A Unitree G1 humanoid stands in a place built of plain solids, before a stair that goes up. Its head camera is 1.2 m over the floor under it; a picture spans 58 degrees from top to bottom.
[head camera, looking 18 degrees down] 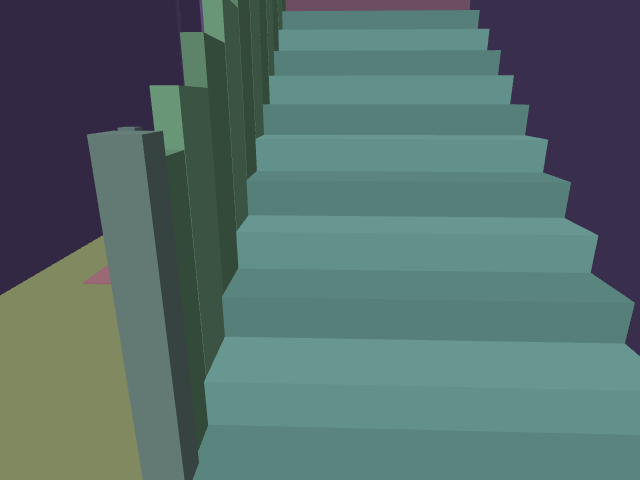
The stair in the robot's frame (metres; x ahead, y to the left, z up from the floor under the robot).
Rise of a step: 0.17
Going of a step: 0.28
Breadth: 1.50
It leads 2 degrees to the right of straight ahead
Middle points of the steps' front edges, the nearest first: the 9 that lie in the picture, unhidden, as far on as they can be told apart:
1.16 -0.38 0.34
1.44 -0.39 0.50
1.72 -0.39 0.67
2.00 -0.40 0.84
2.28 -0.41 1.01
2.56 -0.42 1.17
2.83 -0.43 1.34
3.11 -0.44 1.51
3.39 -0.45 1.68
